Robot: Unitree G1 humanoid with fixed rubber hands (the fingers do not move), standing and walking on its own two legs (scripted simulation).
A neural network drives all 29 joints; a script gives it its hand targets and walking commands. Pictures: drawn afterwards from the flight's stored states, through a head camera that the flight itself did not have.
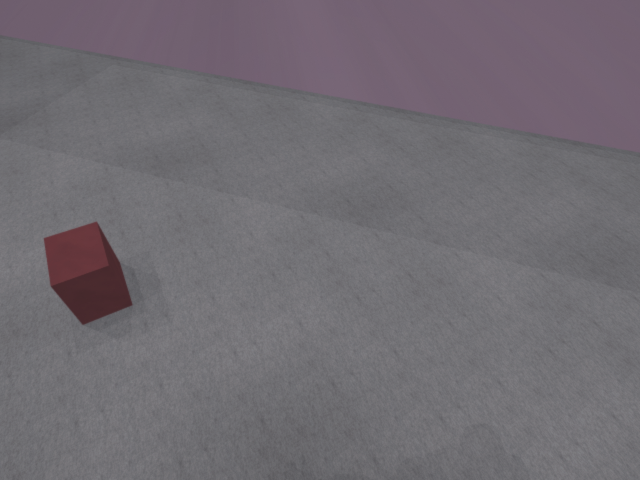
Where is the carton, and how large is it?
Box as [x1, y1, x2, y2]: [44, 222, 131, 324]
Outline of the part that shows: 96,222 44,238 50,284 83,324 131,305 131,301 119,262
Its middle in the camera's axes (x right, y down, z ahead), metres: -0.83 +0.13 +1.38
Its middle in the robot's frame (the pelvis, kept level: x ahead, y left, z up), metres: +0.93 +0.78 -0.66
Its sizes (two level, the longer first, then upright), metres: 0.229 0.170 0.237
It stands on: the floor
